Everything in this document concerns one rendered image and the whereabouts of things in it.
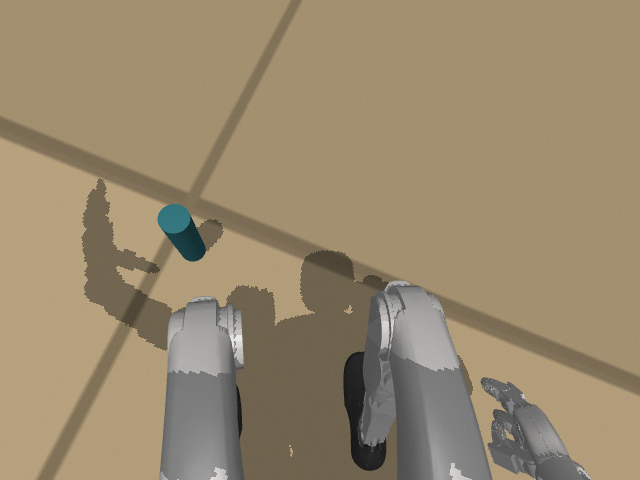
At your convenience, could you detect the can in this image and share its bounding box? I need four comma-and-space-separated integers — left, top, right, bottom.
158, 204, 206, 262

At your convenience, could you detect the right robot foot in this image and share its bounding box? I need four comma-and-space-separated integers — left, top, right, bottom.
343, 352, 386, 471

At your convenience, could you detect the right robot arm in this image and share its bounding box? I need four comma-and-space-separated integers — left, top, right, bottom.
535, 458, 591, 480

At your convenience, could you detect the right robot hand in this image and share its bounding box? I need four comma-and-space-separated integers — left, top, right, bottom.
481, 378, 570, 479

